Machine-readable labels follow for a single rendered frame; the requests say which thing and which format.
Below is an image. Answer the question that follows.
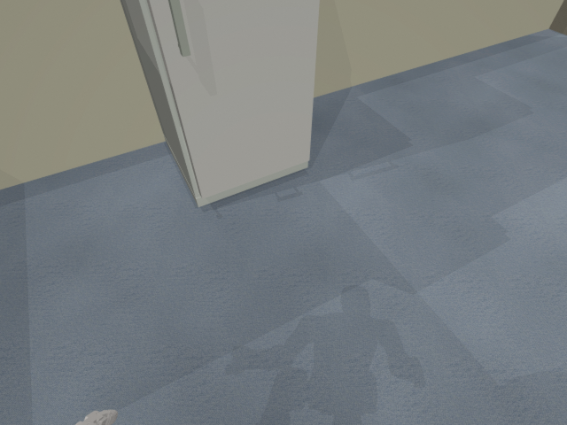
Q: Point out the handle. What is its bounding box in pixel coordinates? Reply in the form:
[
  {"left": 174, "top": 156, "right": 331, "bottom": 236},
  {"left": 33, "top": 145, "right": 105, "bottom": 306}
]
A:
[{"left": 168, "top": 0, "right": 190, "bottom": 57}]

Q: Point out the fridge door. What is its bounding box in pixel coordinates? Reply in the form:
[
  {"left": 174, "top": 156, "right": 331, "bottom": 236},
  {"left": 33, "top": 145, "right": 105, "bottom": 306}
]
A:
[{"left": 147, "top": 0, "right": 320, "bottom": 199}]

